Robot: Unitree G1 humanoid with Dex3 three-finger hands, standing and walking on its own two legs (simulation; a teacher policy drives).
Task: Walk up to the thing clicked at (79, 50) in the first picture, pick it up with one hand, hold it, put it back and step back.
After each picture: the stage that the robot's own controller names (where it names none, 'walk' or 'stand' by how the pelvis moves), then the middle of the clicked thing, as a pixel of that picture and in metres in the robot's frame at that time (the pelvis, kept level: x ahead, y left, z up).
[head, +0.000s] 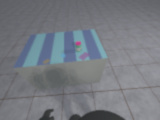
stand; (78, 46) +0.79 +0.20 -0.12
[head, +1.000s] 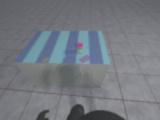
walk; (80, 48) +0.73 +0.20 -0.10
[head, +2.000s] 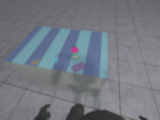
stand; (75, 53) +0.58 +0.20 -0.08
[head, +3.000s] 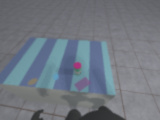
stand; (77, 69) +0.45 +0.14 -0.10
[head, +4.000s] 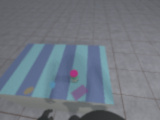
stand; (74, 76) +0.38 +0.18 -0.12
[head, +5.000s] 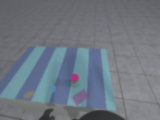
stand; (75, 80) +0.36 +0.16 -0.12
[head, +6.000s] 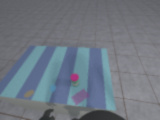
stand; (75, 80) +0.36 +0.16 -0.12
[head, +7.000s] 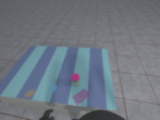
stand; (75, 80) +0.36 +0.16 -0.12
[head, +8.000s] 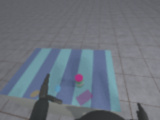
rise first; (79, 81) +0.36 +0.14 -0.12
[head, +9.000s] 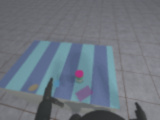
go down; (79, 76) +0.38 +0.13 -0.11
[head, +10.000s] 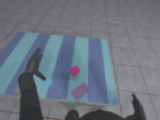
go down; (75, 73) +0.37 +0.12 -0.07
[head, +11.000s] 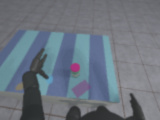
close in; (75, 70) +0.38 +0.13 -0.06
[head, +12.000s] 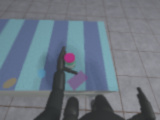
close; (70, 61) +0.42 +0.13 -0.01
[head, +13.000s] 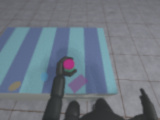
lift; (69, 68) +0.37 +0.14 +0.01
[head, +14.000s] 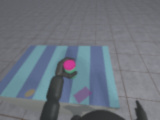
lift; (70, 69) +0.32 +0.15 +0.10
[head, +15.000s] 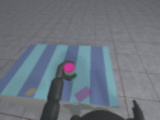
hold; (70, 72) +0.32 +0.16 +0.07
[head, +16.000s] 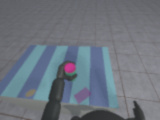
hold; (70, 72) +0.32 +0.16 +0.06
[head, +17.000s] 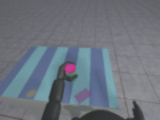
hold; (71, 73) +0.32 +0.16 +0.07
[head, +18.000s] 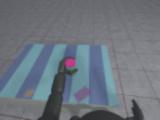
crouch; (71, 68) +0.36 +0.16 +0.05
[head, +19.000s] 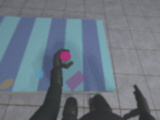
lower; (66, 60) +0.42 +0.15 -0.03
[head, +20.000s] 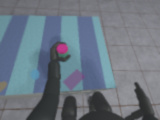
lower; (63, 53) +0.47 +0.15 +0.00
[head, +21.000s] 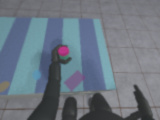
lower; (64, 55) +0.45 +0.15 -0.01
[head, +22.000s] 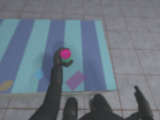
lower; (66, 58) +0.44 +0.15 -0.01
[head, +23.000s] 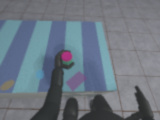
rest; (67, 61) +0.42 +0.14 -0.01
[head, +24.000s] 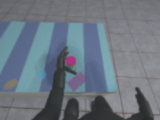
withdraw; (71, 64) +0.40 +0.13 -0.02
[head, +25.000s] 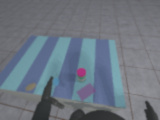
sink last; (81, 75) +0.36 +0.12 -0.06
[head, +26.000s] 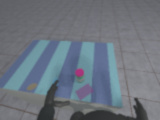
stand; (80, 75) +0.37 +0.13 -0.07
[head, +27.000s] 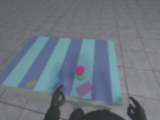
stand; (80, 73) +0.38 +0.13 -0.06
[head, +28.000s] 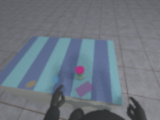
stand; (80, 73) +0.38 +0.13 -0.06
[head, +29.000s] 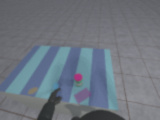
stand; (78, 80) +0.36 +0.13 -0.11
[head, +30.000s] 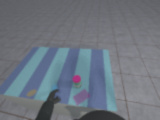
stand; (77, 82) +0.35 +0.15 -0.12
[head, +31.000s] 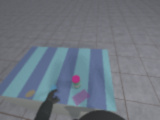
stand; (76, 82) +0.35 +0.15 -0.12
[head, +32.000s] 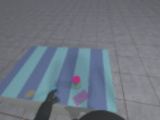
walk; (76, 82) +0.34 +0.15 -0.12
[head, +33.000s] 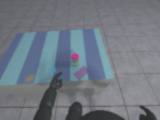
walk; (75, 60) +0.49 +0.14 -0.09
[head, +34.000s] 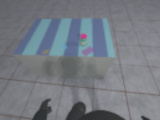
walk; (83, 40) +0.73 +0.16 -0.09
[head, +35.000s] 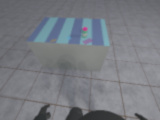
stand; (84, 32) +0.97 +0.17 -0.10
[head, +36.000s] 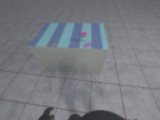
stand; (84, 37) +0.97 +0.16 -0.12
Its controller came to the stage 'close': yes
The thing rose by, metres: 0.19
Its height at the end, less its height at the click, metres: +0.00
